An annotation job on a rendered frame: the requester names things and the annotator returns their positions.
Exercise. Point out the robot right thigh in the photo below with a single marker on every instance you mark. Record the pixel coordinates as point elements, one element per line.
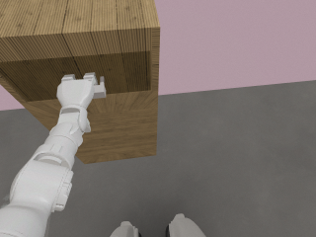
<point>184,227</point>

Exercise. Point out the left robot hand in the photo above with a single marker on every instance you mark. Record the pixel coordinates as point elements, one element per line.
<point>79,92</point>

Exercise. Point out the drawer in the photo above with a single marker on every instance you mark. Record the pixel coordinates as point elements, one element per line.
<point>38,79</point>

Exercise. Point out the handle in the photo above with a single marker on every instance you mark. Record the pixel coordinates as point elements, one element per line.
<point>100,90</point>

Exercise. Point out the robot left upper arm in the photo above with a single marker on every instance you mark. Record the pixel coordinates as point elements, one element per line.
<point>42,189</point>

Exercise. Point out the robot left thigh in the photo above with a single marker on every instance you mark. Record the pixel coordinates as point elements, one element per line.
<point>125,231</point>

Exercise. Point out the robot thigh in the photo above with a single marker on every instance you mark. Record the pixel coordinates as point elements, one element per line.
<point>125,231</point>
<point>184,227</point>

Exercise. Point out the cabinet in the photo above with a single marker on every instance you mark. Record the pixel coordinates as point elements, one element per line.
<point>123,125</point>

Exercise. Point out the robot left forearm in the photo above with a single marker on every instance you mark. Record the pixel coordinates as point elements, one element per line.
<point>62,143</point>

